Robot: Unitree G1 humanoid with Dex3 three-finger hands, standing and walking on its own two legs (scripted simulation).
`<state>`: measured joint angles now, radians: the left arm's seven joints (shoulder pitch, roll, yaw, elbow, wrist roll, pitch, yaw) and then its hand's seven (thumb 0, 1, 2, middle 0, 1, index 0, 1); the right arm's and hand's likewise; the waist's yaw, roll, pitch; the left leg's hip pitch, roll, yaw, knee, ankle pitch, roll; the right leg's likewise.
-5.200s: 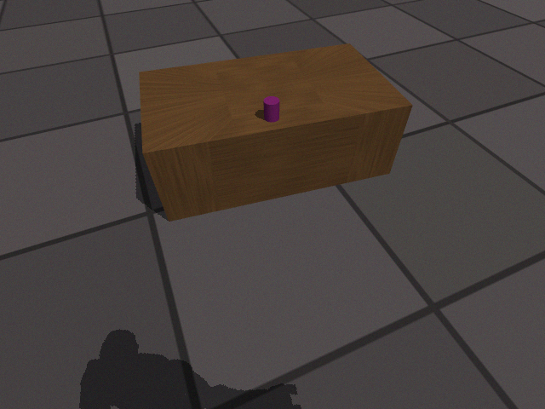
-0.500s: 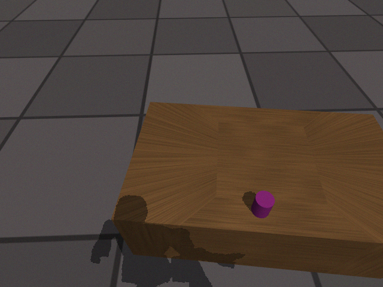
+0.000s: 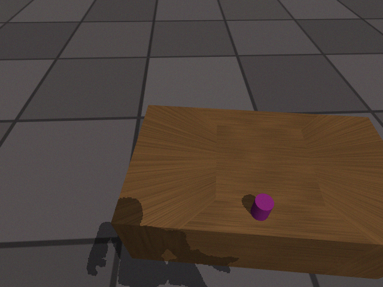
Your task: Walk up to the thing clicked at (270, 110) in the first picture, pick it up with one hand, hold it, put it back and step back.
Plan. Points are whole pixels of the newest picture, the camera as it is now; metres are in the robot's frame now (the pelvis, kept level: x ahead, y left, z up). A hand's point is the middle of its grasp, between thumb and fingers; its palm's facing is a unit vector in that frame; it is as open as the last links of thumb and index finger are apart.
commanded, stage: walk up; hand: right
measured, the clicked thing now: (261, 207) +0.45 -0.23 -0.32
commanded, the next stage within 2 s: stand in 0.20 s
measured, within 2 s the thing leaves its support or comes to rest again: neither
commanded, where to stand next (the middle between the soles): +0.06 -0.01 m, yaw -1 degrees
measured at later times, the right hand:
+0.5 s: hand out of the picture +0.09 -0.25 -0.15, palm faces -0.03 +0.94 -0.34, open 7.4 cm
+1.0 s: hand out of the picture +0.07 -0.26 -0.16, palm faces -0.05 +0.94 -0.34, open 7.4 cm
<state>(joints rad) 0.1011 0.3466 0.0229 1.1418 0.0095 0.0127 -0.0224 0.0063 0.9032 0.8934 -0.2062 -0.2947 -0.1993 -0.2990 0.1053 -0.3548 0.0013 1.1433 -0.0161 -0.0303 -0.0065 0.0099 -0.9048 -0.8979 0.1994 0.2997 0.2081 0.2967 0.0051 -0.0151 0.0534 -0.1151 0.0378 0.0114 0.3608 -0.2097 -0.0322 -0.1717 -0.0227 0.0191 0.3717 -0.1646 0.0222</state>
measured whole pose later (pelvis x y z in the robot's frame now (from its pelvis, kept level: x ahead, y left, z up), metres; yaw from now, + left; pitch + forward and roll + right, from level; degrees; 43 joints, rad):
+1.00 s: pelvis +0.00 +0.00 +0.00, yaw +1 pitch -2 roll +0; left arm 0.11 0.35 0.00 1.15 0.01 -0.01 0.00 0.01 0.90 0.89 -0.21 -0.29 -0.20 -0.30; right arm 0.11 -0.36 0.00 1.15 -0.01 -0.01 0.01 0.01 -0.91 -0.90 0.20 0.30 0.21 0.30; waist 0.00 0.01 0.05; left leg -0.11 0.04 -0.01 0.34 -0.19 -0.04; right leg -0.15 -0.02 0.00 0.33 -0.15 0.02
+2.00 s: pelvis +0.01 +0.00 +0.00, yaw +2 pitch -2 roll +0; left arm 0.11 0.35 0.00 1.14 0.01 -0.01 0.00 0.01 0.90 0.89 -0.21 -0.30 -0.20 -0.30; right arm 0.11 -0.36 0.01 1.12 -0.01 0.00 0.00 0.01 -0.91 -0.90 0.20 0.30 0.21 0.30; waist 0.00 0.01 0.05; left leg -0.09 0.04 -0.02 0.33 -0.20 -0.04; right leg -0.13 -0.03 -0.01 0.33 -0.16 0.02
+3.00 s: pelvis +0.01 +0.00 -0.03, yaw +0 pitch +7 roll +1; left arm 0.21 0.29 0.11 0.68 -0.03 -0.07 0.02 0.00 -0.16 0.12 -0.06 -0.05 -0.06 -0.05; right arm 0.14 -0.38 -0.13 0.65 -0.02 0.31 0.09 0.01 0.14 -0.16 0.03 0.07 0.05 0.06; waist 0.01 -0.02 -0.05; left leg -0.44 0.03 0.01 0.68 -0.36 -0.03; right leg -0.50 -0.03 0.03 0.70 -0.32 0.03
